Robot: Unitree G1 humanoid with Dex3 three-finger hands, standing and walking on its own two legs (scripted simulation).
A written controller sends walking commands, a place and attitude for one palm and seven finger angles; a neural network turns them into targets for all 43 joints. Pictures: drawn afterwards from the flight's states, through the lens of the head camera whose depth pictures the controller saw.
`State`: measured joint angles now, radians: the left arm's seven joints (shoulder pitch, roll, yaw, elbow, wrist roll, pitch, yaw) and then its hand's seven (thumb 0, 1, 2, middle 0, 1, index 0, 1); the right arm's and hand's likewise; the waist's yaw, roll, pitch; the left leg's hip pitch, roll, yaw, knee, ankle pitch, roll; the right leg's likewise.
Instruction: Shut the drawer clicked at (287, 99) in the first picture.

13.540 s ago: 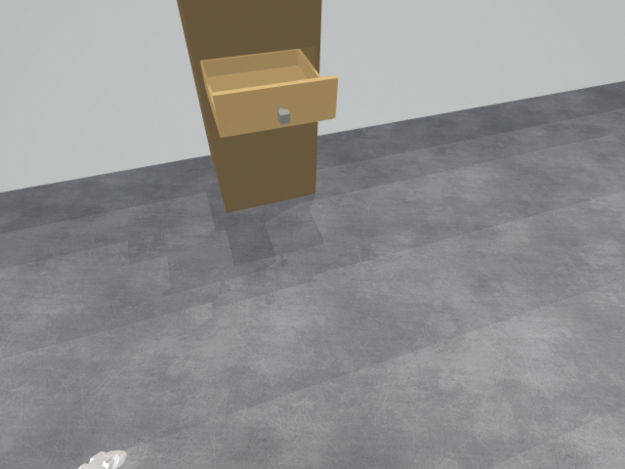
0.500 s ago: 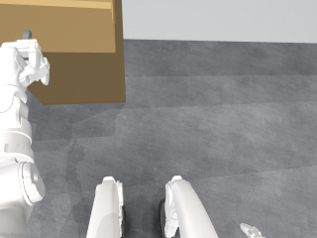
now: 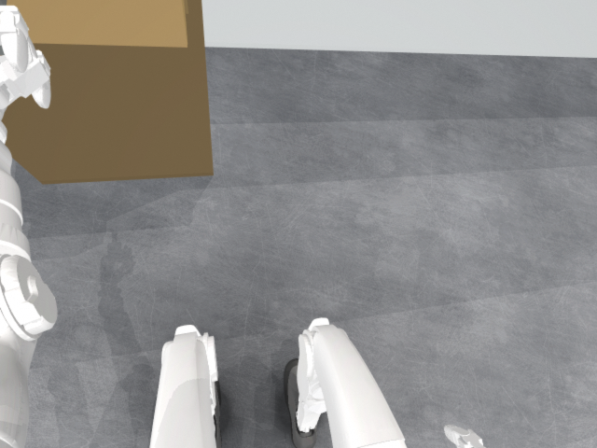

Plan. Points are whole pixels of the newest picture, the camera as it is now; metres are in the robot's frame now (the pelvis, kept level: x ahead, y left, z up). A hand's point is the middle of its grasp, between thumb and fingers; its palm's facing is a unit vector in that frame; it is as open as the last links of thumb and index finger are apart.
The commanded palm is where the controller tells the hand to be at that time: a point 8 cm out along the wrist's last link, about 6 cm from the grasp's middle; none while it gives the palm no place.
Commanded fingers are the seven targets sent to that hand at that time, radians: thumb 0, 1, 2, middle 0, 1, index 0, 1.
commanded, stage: push the drawer shut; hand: left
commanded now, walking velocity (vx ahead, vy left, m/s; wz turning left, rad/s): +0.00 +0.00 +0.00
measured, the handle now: out of the picture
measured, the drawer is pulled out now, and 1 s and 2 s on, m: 0.07 0.00 0.00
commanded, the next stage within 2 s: pull the fist back off the drawer in 0.76 s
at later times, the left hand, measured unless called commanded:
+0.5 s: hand (41, 24) +0.60 +0.26 +0.05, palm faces +0.07 -1.00 -0.04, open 3.4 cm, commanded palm +0.62 +0.26 +0.05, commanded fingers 0.00 0.90 0.90 -1.40 -1.60 -1.40 -1.60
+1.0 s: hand (42, 17) +0.61 +0.26 +0.05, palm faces +0.08 -1.00 -0.05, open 3.4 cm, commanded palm +0.64 +0.25 +0.05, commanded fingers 0.00 0.90 0.90 -1.40 -1.60 -1.40 -1.60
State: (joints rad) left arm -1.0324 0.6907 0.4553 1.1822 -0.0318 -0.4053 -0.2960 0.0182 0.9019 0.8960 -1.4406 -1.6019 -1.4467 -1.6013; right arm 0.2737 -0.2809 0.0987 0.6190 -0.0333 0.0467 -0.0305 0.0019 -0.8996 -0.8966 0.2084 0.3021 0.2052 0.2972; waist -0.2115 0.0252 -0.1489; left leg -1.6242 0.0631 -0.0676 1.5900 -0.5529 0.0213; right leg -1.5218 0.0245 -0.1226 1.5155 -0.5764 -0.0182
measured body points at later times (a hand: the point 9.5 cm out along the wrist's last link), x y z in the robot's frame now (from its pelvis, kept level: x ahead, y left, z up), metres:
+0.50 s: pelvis +0.00 +0.01 -0.01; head +0.23 +0.07 +0.37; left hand +0.59 +0.32 +0.05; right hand -0.01 -0.25 -0.09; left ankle +0.07 +0.11 -0.54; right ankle +0.06 -0.12 -0.54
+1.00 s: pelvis -0.02 +0.01 -0.02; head +0.22 +0.07 +0.35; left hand +0.60 +0.32 +0.05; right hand -0.04 -0.25 -0.09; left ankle +0.07 +0.11 -0.54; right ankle +0.06 -0.12 -0.54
